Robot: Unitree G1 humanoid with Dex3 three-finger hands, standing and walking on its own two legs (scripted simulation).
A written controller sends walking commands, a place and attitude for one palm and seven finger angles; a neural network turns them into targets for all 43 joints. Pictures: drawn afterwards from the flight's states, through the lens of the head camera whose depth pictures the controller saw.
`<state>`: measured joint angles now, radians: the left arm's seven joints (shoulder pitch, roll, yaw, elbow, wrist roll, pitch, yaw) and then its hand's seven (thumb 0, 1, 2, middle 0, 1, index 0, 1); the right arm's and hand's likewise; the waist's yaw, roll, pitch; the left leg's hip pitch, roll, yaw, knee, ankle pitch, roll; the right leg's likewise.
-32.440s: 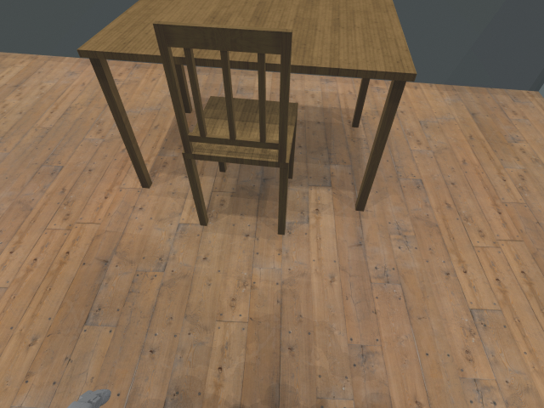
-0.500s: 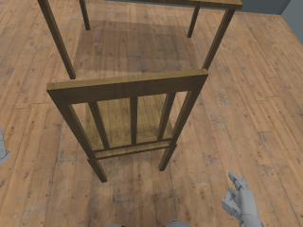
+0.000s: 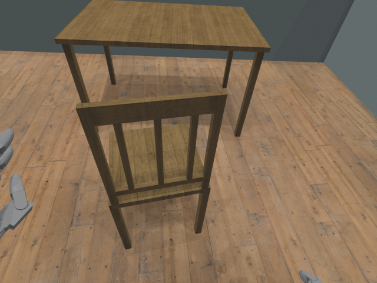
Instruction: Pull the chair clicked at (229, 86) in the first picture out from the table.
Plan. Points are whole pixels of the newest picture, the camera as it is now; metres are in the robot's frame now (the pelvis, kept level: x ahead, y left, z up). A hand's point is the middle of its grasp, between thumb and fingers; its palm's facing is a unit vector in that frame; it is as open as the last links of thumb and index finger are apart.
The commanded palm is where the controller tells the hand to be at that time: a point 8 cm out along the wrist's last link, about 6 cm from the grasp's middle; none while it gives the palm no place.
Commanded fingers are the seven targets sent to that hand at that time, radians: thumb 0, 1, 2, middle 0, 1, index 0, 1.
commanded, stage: stop stepping back and stand still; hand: left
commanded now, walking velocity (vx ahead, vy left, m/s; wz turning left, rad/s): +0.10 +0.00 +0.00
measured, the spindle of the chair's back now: (159, 154) +0.52 +0.10 -0.08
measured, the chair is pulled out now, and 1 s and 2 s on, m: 0.62 0.62 0.62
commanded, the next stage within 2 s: let the arm hang, fingers relaxed in 0.30 s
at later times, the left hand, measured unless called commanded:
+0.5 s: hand (58, 233) +0.21 +0.26 +0.03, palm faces +0.27 -0.87 -0.41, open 7.4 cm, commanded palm none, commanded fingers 0.00 0.90 0.90 -0.20 -0.30 -0.20 -0.30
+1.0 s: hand out of the picture +0.00 +0.19 -0.16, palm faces +0.03 -0.97 -0.26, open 7.3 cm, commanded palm none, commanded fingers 0.00 0.90 0.90 -0.20 -0.30 -0.20 -0.30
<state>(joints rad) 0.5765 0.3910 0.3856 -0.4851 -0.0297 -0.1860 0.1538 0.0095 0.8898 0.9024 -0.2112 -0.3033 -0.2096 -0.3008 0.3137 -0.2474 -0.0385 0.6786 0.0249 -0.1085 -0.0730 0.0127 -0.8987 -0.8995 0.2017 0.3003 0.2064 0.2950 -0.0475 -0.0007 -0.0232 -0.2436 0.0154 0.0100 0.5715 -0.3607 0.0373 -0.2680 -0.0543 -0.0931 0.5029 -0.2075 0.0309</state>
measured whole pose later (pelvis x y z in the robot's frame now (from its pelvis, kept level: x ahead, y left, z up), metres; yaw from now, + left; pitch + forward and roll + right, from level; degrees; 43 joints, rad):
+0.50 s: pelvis +0.00 +0.00 +0.00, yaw +1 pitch +1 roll -1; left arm 0.34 0.30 0.21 0.03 0.03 -0.06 0.06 0.00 0.90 0.90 -0.20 -0.30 -0.20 -0.30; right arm 0.19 -0.21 -0.02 0.77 -0.01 -0.08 0.00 0.01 -0.90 -0.90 0.20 0.30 0.21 0.30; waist 0.01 0.04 -0.04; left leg -0.32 -0.02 0.00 0.60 -0.30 0.04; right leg -0.30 -0.05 -0.05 0.56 -0.28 0.04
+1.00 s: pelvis +0.00 -0.01 +0.01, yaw +2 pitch -1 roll -1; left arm 0.30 0.22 -0.01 0.99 0.00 0.03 0.03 -0.01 0.93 0.90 -0.20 -0.30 -0.20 -0.30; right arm 0.33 -0.17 -0.01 1.01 -0.01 0.01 -0.01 0.00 -0.91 -0.90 0.20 0.30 0.20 0.29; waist -0.01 0.02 0.06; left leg -0.22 -0.01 -0.02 0.47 -0.24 0.02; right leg -0.20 -0.03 -0.07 0.44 -0.22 0.01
